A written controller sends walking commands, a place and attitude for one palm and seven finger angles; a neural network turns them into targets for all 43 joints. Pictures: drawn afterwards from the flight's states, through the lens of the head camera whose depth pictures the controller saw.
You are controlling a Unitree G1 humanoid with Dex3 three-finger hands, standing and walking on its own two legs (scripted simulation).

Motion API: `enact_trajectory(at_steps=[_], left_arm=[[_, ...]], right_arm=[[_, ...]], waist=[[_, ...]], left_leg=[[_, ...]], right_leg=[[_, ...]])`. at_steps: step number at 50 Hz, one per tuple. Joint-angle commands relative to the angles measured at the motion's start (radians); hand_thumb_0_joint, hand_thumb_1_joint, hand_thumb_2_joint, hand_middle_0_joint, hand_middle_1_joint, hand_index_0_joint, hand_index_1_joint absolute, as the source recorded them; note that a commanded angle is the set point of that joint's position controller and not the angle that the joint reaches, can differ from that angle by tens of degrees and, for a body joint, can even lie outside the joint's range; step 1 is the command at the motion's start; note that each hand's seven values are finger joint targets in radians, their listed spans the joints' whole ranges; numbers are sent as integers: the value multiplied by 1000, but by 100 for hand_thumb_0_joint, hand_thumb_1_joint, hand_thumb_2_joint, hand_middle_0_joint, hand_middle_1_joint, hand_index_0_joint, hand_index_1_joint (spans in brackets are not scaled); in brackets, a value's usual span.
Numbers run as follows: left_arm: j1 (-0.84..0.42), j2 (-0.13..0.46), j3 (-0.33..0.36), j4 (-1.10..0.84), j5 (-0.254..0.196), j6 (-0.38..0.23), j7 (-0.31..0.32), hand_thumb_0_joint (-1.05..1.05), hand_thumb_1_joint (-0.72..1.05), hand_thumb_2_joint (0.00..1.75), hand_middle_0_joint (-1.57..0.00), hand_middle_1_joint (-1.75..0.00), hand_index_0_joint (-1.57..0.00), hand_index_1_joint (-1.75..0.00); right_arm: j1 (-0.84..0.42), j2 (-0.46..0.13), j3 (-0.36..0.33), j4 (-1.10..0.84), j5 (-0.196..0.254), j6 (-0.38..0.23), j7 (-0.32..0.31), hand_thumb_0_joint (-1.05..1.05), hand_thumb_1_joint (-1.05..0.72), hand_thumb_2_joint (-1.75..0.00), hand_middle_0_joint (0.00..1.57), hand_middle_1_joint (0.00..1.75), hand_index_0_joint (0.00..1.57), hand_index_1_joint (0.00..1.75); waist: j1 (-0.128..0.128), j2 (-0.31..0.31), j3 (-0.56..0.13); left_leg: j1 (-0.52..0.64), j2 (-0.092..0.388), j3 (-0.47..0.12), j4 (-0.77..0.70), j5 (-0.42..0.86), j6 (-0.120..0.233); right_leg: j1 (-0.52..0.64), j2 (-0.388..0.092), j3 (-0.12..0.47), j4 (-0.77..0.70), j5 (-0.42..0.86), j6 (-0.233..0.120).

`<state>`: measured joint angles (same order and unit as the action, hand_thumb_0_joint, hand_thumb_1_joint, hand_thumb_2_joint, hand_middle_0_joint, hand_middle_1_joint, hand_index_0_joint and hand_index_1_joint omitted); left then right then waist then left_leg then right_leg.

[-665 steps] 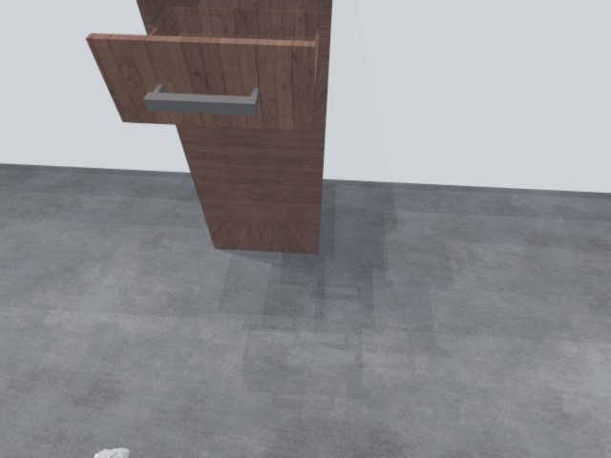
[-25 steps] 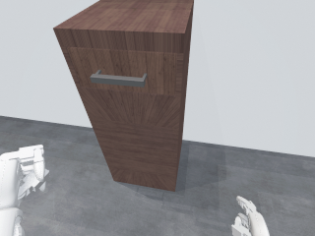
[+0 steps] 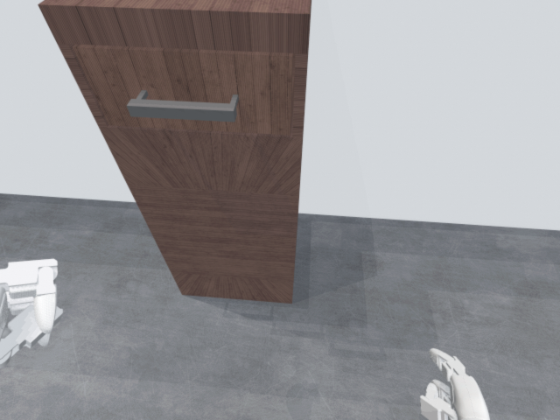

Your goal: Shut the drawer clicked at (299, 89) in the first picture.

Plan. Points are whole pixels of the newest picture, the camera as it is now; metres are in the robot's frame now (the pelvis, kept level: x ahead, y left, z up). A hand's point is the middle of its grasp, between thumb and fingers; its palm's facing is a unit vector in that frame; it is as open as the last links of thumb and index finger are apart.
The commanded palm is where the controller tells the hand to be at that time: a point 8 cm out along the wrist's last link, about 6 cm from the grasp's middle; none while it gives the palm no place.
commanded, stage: step back with the hand held close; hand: left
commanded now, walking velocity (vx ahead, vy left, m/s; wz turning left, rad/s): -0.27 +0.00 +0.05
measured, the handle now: (185, 103) +0.61 +0.21 +0.12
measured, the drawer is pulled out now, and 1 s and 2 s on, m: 0.00 0.00 0.00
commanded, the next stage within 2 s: stop stepping back and stand still in 0.68 s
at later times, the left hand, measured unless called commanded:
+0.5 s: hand out of the picture +0.09 +0.25 +0.17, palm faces +0.40 -0.78 -0.47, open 3.3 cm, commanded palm +0.02 +0.29 +0.17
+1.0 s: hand out of the picture +0.00 +0.23 +0.18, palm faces +0.36 -0.83 -0.43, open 3.3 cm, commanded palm -0.06 +0.28 +0.17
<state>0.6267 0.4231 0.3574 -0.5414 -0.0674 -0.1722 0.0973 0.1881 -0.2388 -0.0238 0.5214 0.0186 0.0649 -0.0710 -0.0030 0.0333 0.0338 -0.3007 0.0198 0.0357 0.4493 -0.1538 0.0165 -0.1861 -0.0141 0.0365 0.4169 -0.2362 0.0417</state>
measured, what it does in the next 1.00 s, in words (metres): walks backwards: left foot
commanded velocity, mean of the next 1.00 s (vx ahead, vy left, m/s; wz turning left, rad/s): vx -0.22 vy -0.01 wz -0.02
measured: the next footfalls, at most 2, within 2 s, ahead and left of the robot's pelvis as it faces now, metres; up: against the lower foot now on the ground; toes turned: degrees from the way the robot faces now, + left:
left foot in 0.72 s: -0.02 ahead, +0.12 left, +0.00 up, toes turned +4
right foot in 1.02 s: -0.21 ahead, -0.12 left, +0.00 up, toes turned -1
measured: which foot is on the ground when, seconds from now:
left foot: down 0.00-0.58, up 0.60-0.70, down 0.72-1.00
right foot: down 0.00-0.72, up 0.74-1.00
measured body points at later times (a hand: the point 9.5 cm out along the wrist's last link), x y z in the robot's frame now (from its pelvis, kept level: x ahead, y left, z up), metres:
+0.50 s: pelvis -0.09 +0.01 -0.01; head -0.07 +0.02 +0.43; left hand +0.07 +0.29 +0.19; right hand +0.08 -0.22 -0.09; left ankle +0.05 +0.11 -0.74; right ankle -0.01 -0.14 -0.74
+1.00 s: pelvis -0.19 +0.00 +0.00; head -0.18 +0.03 +0.44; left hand -0.03 +0.27 +0.21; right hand -0.03 -0.21 -0.08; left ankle -0.06 +0.12 -0.74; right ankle -0.26 -0.11 -0.73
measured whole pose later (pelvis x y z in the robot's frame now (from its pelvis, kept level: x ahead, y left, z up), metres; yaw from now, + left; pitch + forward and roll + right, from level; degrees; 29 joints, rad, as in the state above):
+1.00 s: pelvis -0.19 +0.00 +0.00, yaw +1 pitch +1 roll -2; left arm 0.63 0.43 0.40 -0.68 -0.05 -0.25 0.15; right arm 0.26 -0.13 0.02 0.58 -0.02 -0.14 -0.02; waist -0.02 -0.03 -0.02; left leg -0.44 0.05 0.02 0.44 -0.11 0.00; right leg -0.15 0.04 -0.05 0.51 -0.49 -0.02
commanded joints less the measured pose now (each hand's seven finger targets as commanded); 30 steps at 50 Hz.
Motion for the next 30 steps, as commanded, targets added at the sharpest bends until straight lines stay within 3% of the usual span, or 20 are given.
enact_trajectory(at_steps=[1,4,5,7,9,10,12,15,16,20,21,23,25,26,27,28,29,30], left_arm=[[30,134,126,-216,-3,-87,41,0,90,90,-140,-160,-140,-160],[17,127,129,-189,4,-106,50,0,90,90,-140,-160,-140,-160],[7,151,151,-193,8,-116,54,0,90,90,-140,-160,-140,-160],[-6,118,119,-184,13,-130,57,0,90,90,-140,-160,-140,-160],[-20,117,117,-189,19,-144,63,0,90,90,-140,-160,-140,-160],[-32,145,142,-203,22,-152,66,0,90,90,-140,-160,-140,-160],[-34,112,113,-200,23,-158,69,0,90,90,-140,-160,-140,-160],[-59,148,138,-231,24,-168,78,0,90,90,-140,-160,-140,-160],[-51,118,118,-221,25,-168,79,0,90,90,-140,-160,-140,-160],[-50,143,154,-236,30,-179,76,0,90,90,-140,-160,-140,-160],[-45,121,142,-243,30,-186,72,0,90,90,-140,-160,-140,-160],[-12,124,161,-232,30,-192,66,0,90,90,-140,-160,-140,-160],[5,151,189,-228,28,-195,61,0,90,90,-140,-160,-140,-160],[-1,131,172,-233,26,-196,58,0,90,90,-140,-160,-140,-160],[-7,146,179,-236,26,-196,58,0,90,90,-140,-160,-140,-160],[-25,155,176,-243,24,-195,63,0,90,90,-140,-160,-140,-160],[-44,154,162,-224,26,-186,74,0,90,90,-140,-160,-140,-160],[-80,154,163,-214,30,-171,81,0,90,90,-140,-160,-140,-160]], right_arm=[[-89,-107,-34,-166,1,-80,-12,0,-90,-90,20,30,20,30],[-86,-112,-37,-158,1,-102,-13,0,-90,-90,20,30,20,30],[-90,-114,-41,-154,0,-109,-16,0,-90,-90,20,30,20,30],[-76,-114,-37,-149,-2,-125,-14,0,-90,-90,20,30,20,30],[-65,-117,-38,-141,-5,-140,-14,0,-90,-90,20,30,20,30],[-72,-122,-42,-138,-9,-149,-20,0,-90,-90,20,30,20,30],[-57,-115,-36,-129,-10,-163,-19,0,-90,-90,20,30,20,30],[-57,-116,-36,-112,-14,-184,-23,0,-90,-90,20,30,20,30],[-51,-109,-31,-112,-16,-188,-23,0,-90,-90,20,30,20,30],[-69,-118,-35,-113,-15,-209,-23,0,-90,-90,20,30,20,30],[-66,-114,-32,-113,-16,-214,-19,0,-90,-90,20,30,20,30],[-63,-113,-38,-111,-18,-223,-11,0,-90,-90,20,30,20,30],[-73,-112,-43,-111,-20,-228,-8,0,-90,-90,20,30,20,30],[-70,-102,-43,-111,-17,-228,-5,0,-90,-90,20,30,20,30],[-69,-97,-46,-109,-17,-225,-2,0,-90,-90,20,30,20,30],[-54,-85,-49,-95,-16,-218,1,0,-90,-90,20,30,20,30],[-46,-78,-57,-66,-19,-205,6,0,-90,-90,20,30,20,30],[-38,-79,-62,-41,-32,-189,14,0,-90,-90,20,30,20,30]], waist=[[7,71,-166],[0,52,-109],[1,33,-97],[-5,27,-67],[-8,27,-67],[-7,43,-66],[-9,28,-71],[-11,37,-85],[-12,53,-79],[-2,131,-93],[1,146,-108],[7,151,-138],[10,124,-136],[6,92,-123],[6,20,-109],[0,-99,-99],[-5,-192,-103],[-7,-215,-105]], left_leg=[[67,64,-53,-74,126,29],[-47,65,-71,-106,-133,35],[-58,60,-67,-105,-207,33],[-94,58,-86,-99,-277,32],[-98,60,-97,-88,-321,31],[-92,62,-96,-91,-340,31],[-88,61,-111,-81,-333,27],[-27,56,-111,-59,-315,19],[-69,68,-131,-88,-334,24],[-198,115,-182,-190,-434,47],[-250,133,-203,-206,-444,59],[-295,148,-206,-202,-449,72],[-310,140,-178,-168,-469,67],[-320,120,-153,-125,-472,57],[-269,73,-106,-27,-451,33],[-114,0,-46,186,-363,-12],[10,-46,-23,431,-289,-46],[76,-48,-46,593,-282,-49]], right_leg=[[-6,14,-47,-3,160,-13],[-14,15,-25,-16,40,-18],[-34,16,-16,-43,-15,-18],[-65,10,-3,-59,-110,-26],[-91,11,2,-69,-185,-30],[-110,15,6,-76,-215,-28],[-125,13,4,-62,-222,-34],[-182,13,8,-74,-225,-36],[-147,20,-5,-47,-218,-33],[-20,75,-27,84,-136,-22],[40,81,-30,138,-93,-23],[90,86,-22,186,-59,-28],[68,80,5,161,-105,-38],[40,60,30,131,-146,-49],[-66,17,101,38,-240,-74],[-288,-85,221,-117,-369,-119],[-480,-228,369,-246,-467,-185],[-577,-295,408,-292,-450,-225]])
